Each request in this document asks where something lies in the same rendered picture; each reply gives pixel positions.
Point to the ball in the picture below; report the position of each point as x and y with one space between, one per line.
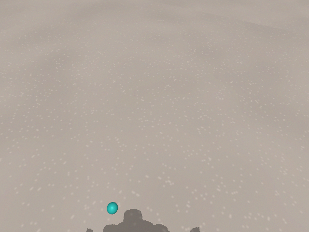
112 208

